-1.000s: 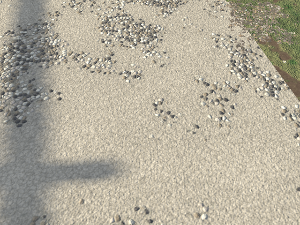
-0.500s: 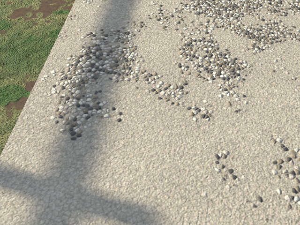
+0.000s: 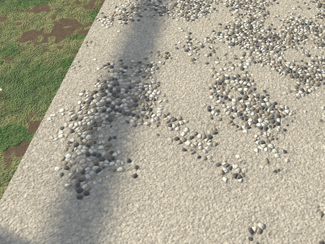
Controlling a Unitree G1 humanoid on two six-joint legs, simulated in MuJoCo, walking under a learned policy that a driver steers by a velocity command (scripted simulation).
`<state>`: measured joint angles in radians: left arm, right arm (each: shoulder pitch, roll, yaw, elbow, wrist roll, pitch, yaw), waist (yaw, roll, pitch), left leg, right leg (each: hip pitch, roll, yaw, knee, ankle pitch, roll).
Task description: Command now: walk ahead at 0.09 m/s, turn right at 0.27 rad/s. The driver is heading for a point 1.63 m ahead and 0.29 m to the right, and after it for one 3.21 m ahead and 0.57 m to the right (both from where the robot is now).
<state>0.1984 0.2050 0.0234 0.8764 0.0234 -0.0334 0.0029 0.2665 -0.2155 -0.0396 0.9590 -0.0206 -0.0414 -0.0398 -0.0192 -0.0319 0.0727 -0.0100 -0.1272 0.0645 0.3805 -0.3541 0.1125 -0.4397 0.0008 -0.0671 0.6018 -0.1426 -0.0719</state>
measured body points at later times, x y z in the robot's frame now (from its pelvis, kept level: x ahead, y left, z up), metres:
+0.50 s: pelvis +0.04 +0.02 +0.01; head +0.07 +0.01 +0.46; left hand +0.20 +0.27 -0.12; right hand +0.09 -0.27 -0.11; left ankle +0.07 +0.14 -0.72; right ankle +0.10 -0.08 -0.73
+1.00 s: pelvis +0.04 +0.03 +0.01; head +0.05 +0.03 +0.46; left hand +0.21 +0.25 -0.12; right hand +0.02 -0.23 -0.13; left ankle +0.07 +0.13 -0.73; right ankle -0.03 -0.06 -0.73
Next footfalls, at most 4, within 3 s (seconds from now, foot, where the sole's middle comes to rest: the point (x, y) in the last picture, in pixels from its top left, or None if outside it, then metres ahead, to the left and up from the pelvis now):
0.02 right None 0.14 -0.08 -0.77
0.54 left None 0.11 0.11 -0.77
0.88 right None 0.01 -0.07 -0.77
2.14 right None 0.36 -0.11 -0.77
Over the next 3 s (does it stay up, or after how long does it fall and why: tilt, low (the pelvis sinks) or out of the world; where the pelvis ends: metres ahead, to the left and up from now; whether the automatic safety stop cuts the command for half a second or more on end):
stays up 0.34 -0.01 0.01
